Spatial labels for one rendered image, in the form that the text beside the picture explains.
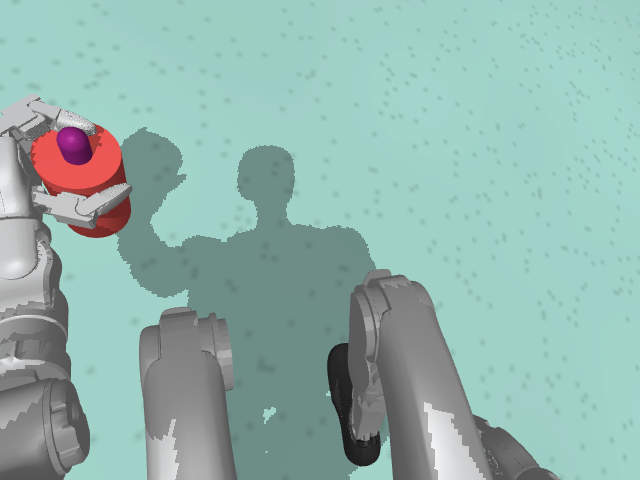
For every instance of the bottle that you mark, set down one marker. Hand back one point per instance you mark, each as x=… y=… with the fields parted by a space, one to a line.
x=71 y=161

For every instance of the left robot hand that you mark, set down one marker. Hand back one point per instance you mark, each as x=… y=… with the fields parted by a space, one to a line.
x=21 y=191

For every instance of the right robot hand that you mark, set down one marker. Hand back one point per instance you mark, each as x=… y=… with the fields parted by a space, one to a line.
x=507 y=458

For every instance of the left robot arm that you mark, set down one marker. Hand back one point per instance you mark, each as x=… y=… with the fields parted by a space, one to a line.
x=43 y=430

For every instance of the right robot foot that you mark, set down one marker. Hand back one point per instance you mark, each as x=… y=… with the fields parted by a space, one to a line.
x=361 y=453

